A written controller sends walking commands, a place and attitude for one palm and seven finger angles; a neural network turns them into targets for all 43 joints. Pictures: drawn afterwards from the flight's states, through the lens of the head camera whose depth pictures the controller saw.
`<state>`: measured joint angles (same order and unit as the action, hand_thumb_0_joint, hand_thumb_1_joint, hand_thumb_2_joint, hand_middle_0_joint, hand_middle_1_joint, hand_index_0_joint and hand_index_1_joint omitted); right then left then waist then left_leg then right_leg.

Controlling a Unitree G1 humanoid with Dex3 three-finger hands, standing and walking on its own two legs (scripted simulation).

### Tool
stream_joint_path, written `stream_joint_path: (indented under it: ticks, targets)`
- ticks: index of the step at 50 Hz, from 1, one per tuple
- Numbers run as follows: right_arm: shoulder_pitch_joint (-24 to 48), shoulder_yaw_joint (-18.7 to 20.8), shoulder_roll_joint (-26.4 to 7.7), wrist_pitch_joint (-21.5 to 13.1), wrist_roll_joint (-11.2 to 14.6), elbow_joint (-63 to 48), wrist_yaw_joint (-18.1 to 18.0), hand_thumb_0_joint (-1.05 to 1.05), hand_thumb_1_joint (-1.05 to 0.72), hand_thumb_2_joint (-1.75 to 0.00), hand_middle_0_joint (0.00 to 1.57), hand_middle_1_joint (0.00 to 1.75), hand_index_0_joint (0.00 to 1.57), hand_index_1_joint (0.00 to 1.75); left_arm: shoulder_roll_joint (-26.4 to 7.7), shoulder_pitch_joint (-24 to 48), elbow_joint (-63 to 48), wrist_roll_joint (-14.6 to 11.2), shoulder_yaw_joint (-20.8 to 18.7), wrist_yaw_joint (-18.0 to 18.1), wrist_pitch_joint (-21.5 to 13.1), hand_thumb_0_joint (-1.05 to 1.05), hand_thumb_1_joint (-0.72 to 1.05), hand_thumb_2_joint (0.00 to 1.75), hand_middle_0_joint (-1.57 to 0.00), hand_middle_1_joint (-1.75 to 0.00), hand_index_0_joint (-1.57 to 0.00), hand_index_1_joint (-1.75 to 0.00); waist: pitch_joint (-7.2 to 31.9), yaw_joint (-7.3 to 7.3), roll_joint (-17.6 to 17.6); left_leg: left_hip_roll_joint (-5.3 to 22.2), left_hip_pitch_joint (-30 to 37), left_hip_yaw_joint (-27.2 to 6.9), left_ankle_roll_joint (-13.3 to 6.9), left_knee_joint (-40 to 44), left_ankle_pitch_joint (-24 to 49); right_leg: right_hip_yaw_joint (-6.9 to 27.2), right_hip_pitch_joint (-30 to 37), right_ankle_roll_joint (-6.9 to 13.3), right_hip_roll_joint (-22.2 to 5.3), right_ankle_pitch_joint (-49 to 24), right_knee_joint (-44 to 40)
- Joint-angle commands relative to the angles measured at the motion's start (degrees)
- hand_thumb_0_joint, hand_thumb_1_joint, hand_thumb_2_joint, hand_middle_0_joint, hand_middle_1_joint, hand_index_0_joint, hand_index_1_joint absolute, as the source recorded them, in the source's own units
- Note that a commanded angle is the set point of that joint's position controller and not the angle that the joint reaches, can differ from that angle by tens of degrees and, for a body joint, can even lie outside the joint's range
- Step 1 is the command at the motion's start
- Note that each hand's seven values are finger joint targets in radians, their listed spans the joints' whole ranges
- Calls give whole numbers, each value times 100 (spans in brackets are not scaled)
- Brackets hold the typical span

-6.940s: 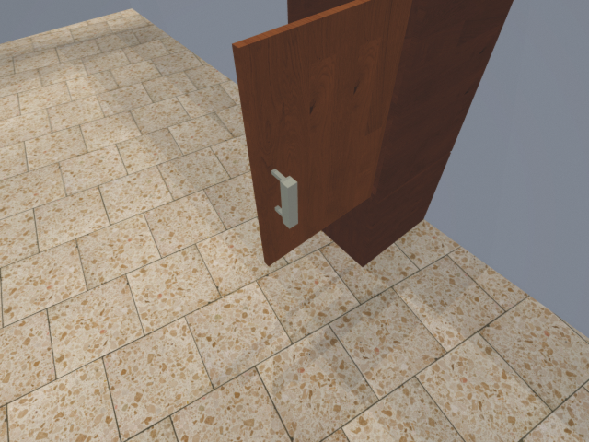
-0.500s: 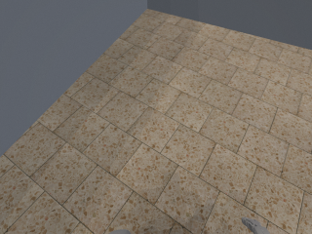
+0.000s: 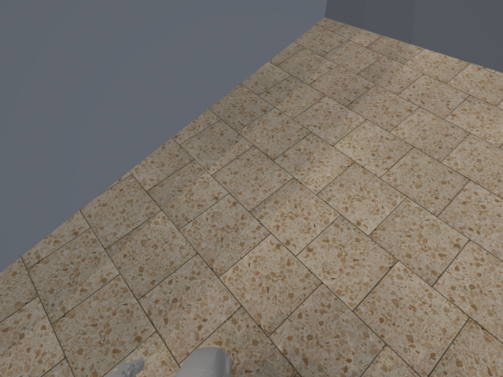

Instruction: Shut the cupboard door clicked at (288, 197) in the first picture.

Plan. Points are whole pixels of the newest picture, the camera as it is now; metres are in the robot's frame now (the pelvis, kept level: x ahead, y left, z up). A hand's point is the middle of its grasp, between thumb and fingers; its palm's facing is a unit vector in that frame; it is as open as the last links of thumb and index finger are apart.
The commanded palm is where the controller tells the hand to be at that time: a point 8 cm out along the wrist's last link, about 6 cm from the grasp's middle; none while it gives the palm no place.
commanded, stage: walk to a spot facing it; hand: left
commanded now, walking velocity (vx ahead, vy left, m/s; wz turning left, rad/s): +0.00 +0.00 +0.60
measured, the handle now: out of the picture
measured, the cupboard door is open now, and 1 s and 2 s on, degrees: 90 90 90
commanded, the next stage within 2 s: none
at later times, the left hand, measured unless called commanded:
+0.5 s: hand out of the picture +0.05 +0.24 -0.16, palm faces +0.30 -0.92 -0.26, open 7.4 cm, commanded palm none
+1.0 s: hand out of the picture -0.03 +0.14 -0.16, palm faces +0.58 -0.77 -0.25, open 7.3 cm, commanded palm none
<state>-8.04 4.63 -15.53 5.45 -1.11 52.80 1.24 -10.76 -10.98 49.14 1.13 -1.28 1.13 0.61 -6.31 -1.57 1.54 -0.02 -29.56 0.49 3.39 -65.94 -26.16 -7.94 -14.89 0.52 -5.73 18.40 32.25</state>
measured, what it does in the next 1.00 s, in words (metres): steps on the spot, turning left: left foot, then right foot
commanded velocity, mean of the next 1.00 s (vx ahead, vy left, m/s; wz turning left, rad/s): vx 0.00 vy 0.00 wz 0.60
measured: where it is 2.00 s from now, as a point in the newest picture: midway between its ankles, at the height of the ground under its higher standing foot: outside the picture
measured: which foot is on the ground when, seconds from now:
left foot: up 0.00-0.22, down 0.24-0.64, up 0.66-1.00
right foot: down 0.00-0.24, up 0.26-0.62, down 0.64-1.00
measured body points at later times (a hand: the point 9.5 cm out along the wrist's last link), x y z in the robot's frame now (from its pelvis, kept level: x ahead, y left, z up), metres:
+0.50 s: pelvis +0.02 +0.00 +0.00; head +0.07 +0.03 +0.45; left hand +0.04 +0.29 -0.14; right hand +0.17 -0.22 -0.13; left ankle -0.01 +0.11 -0.74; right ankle +0.05 -0.16 -0.67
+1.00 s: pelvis +0.05 -0.05 +0.00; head +0.10 -0.02 +0.45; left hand -0.06 +0.18 -0.14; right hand +0.28 -0.20 -0.14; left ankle -0.03 +0.06 -0.70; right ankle +0.07 -0.14 -0.74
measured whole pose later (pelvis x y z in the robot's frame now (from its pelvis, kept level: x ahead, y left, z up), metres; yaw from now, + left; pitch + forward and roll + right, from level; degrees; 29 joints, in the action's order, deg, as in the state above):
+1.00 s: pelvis +0.05 -0.05 +0.00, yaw +37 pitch +1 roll +2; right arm -5.4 3.7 -14.7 5.4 -0.9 53.5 1.6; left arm -11.2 -13.5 50.9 1.3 -1.8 1.3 0.2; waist -7.3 0.2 -1.1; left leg 1.5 -23.3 4.1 3.6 -47.5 -24.9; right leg -15.2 -10.0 0.7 -7.2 19.6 29.5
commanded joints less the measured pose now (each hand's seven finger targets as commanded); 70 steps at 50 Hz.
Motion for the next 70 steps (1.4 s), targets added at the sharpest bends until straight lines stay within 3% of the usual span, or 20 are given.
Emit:
stream_joint_path:
  ticks: [1,6,10,12,13,17,27,30,31,32,33,34,39,48,52,53,54,55,62,70]
  targets:
    - [409,5,-172,-200,51,-542,55,0,-90,-90,20,30,20,30,-1111,-350,-288,22,-355,116,-139,0,90,90,-20,-30,-20,-30,926,291,-1202,187,-182,262,117,933,91,474,1412,519,-1286,-3748,-909]
    - [530,-61,-81,-272,60,-608,61,0,-90,-90,20,30,20,30,-1322,-563,-113,56,-449,85,-121,0,90,90,-20,-30,-20,-30,941,450,-1303,82,389,609,-21,2331,39,321,1531,596,-1546,-3996,-603]
    - [-294,45,-430,-347,22,-436,33,0,-90,-90,20,30,20,30,-1319,-240,-144,-38,-482,17,-93,0,90,90,-20,-30,-20,-30,1253,-87,-817,118,2127,506,-267,3979,1668,-239,577,52,-1375,-3300,693]
    - [-1086,305,-1487,-366,-12,-297,-72,0,-90,-90,20,30,20,30,-714,290,-582,-74,-288,-16,-11,0,90,90,-20,-30,-20,-30,1402,-532,1684,2502,3350,-2639,-1716,4433,5335,-53,-2034,-601,-84,2101,3050]
    - [-1139,267,-1380,-337,-3,-205,-102,0,-90,-90,20,30,20,30,-904,584,-658,-20,-291,15,62,0,90,90,-20,-30,-20,-30,1222,-487,772,2563,3090,-2206,-1867,4293,4965,598,-2087,-493,-230,1899,3413]
    - [-177,124,-967,-422,-8,-460,-218,0,-90,-90,20,30,20,30,-895,287,-262,1,-365,-38,142,0,90,90,-20,-30,-20,-30,897,15,787,1462,2265,-1348,-1284,4498,3712,822,-1875,-550,-85,612,3574]
    - [-260,208,-1015,-385,-49,-424,-160,0,-90,-90,20,30,20,30,-758,506,-401,-52,-297,-44,97,0,90,90,-20,-30,-20,-30,879,-3,806,1158,1837,-1733,-1227,4341,3323,593,-784,-527,424,627,1275]
    - [34,231,-970,-351,4,-523,-157,0,-90,-90,20,30,20,30,-842,-79,-268,-81,-335,-18,9,0,90,90,-20,-30,-20,-30,1076,295,752,878,1236,-1773,-969,3834,3210,517,508,-462,555,-296,-249]
    - [78,208,-769,-354,58,-587,-137,0,-90,-90,20,30,20,30,-1105,-405,-207,-55,-397,18,-60,0,90,90,-20,-30,-20,-30,1195,464,155,550,544,-1567,-676,3340,2243,947,1441,-377,69,-776,-1111]
    - [3,147,-334,-362,102,-702,-103,0,-90,-90,20,30,20,30,-1693,-569,-180,52,-522,77,-117,0,90,90,-20,-30,-20,-30,1266,523,-1774,-356,-533,-420,-145,1941,-51,2596,2077,184,-1621,-1365,-1618]
    - [74,196,-506,-327,54,-739,-96,0,-90,-90,20,30,20,30,-1809,-506,-237,34,-488,97,-89,0,90,90,-20,-30,-20,-30,1146,522,-1828,-285,-383,-356,-94,549,-1121,2914,1179,741,-2431,-2016,-1628]
    - [22,181,-500,-283,17,-710,-60,0,-90,-90,20,30,20,30,-1550,-203,-305,23,-407,101,-85,0,90,90,-20,-30,-20,-30,832,338,-1306,-90,-358,-505,-144,-150,-778,2332,694,891,-2124,-1919,-1520]
    - [37,87,-279,-165,25,-387,31,0,-90,-90,20,30,20,30,-974,-45,-339,-35,-272,102,-144,0,90,90,-20,-30,-20,-30,758,119,-1293,118,-508,-52,130,-98,281,659,1285,421,-1092,-3793,-1093]
    - [630,-45,-102,-226,45,-527,61,0,-90,-90,20,30,20,30,-1197,-631,-48,52,-413,92,-125,0,90,90,-20,-30,-20,-30,851,438,-1350,98,222,514,1,2115,72,261,1693,583,-1479,-4172,-701]
    - [129,-14,-289,-300,27,-483,33,0,-90,-90,20,30,20,30,-1355,-416,-53,6,-480,35,-109,0,90,90,-20,-30,-20,-30,1030,95,-1185,-19,1460,685,-204,3375,894,-143,1032,305,-1505,-3781,54]
    - [-335,58,-532,-342,8,-366,36,0,-90,-90,20,30,20,30,-1296,-265,-73,-28,-470,13,-94,0,90,90,-20,-30,-20,-30,1250,-202,-580,173,2466,366,-333,4010,1821,-329,349,33,-1350,-3121,961]
    - [-813,242,-1244,-397,-45,-299,-8,0,-90,-90,20,30,20,30,-940,-164,-294,-85,-397,-38,-53,0,90,90,-20,-30,-20,-30,1495,-463,1220,1780,3528,-1810,-1101,4264,3804,-510,-1371,-461,-449,451,2414]
    - [-1115,296,-1555,-354,16,-210,-82,0,-90,-90,20,30,20,30,-806,236,-516,-55,-297,-6,20,0,90,90,-20,-30,-20,-30,1487,-548,1425,2523,3440,-2633,-1755,4365,5369,214,-2052,-520,-83,2098,3307]
    - [-28,79,-947,-452,6,-491,-216,0,-90,-90,20,30,20,30,-929,32,-104,20,-381,-65,173,0,90,90,-20,-30,-20,-30,781,132,479,1287,2077,-1356,-1193,4693,3222,820,-1790,-583,-65,287,3484]
    - [-376,164,-956,-423,-32,-354,-177,0,-90,-90,20,30,20,30,-833,591,-388,-21,-312,-46,125,0,90,90,-20,-30,-20,-30,867,-36,688,1159,2098,-1798,-1298,4533,3053,784,-1383,-594,236,522,2075]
